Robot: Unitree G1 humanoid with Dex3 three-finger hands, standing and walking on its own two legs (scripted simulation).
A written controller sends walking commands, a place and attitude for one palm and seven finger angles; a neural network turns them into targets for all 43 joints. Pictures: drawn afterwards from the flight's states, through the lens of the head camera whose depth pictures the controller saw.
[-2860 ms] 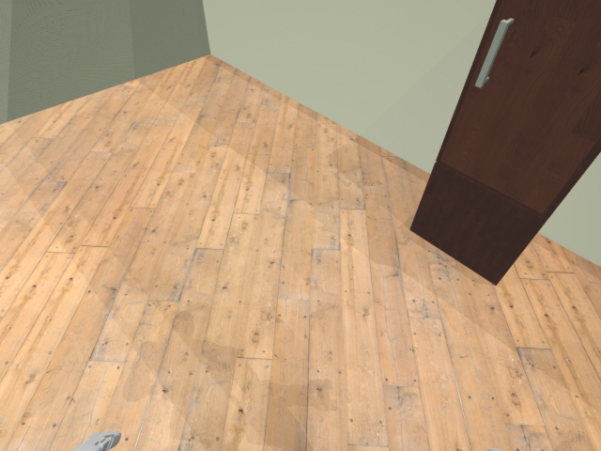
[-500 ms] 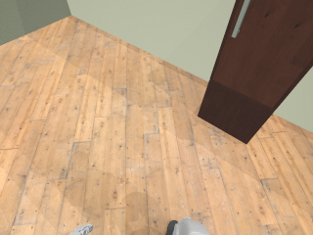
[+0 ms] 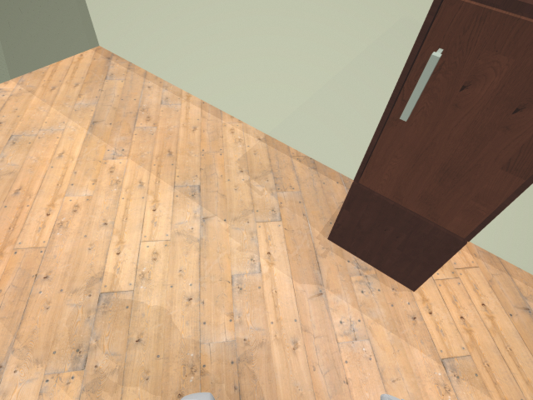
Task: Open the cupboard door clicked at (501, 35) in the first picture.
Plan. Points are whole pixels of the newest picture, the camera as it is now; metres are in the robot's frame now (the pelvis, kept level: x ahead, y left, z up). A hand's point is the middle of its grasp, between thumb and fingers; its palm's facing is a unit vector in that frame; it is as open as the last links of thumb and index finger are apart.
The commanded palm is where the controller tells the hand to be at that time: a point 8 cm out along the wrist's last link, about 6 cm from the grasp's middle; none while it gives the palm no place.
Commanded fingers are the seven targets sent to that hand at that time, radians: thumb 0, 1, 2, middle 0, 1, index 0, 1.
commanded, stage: turn to face it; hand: left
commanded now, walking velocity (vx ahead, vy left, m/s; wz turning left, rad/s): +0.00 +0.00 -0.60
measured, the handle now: (421, 86) +0.83 -0.29 +0.07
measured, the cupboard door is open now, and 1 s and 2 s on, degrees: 0 0 0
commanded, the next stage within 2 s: take the last steps up to it in 0.82 s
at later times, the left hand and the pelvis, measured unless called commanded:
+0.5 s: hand (196, 367) +0.18 +0.13 -0.14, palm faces -0.25 -0.92 -0.31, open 7.4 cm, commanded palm none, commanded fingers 0.00 0.90 0.90 -0.20 -0.30 -0.20 -0.30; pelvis +0.02 -0.04 +0.00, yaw -17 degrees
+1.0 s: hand (180, 366) +0.19 +0.16 -0.17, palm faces -0.39 -0.90 -0.18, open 7.4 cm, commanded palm none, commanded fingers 0.00 0.90 0.90 -0.20 -0.30 -0.20 -0.30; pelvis +0.05 +0.01 +0.01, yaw -28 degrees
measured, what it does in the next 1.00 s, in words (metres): steps on the spot, turning right: right foot, then left foot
